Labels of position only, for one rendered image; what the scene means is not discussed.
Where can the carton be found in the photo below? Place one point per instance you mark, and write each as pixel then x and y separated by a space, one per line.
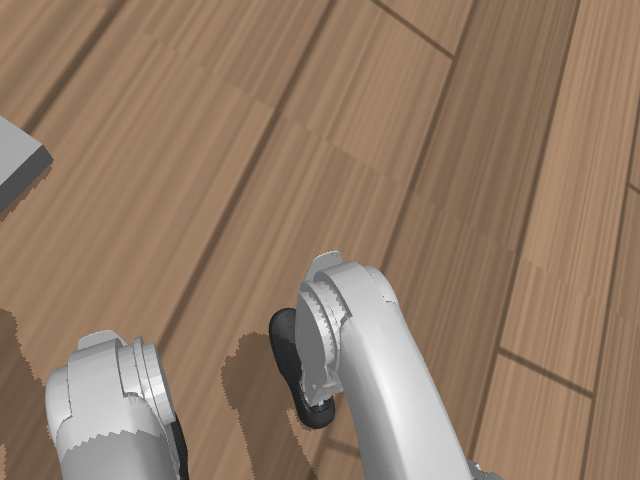
pixel 22 160

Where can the right robot foot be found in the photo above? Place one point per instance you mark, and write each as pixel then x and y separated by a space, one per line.
pixel 282 339

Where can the left robot foot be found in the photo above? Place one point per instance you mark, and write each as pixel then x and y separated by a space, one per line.
pixel 181 448

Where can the right robot hand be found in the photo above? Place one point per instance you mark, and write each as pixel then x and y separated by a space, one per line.
pixel 477 474

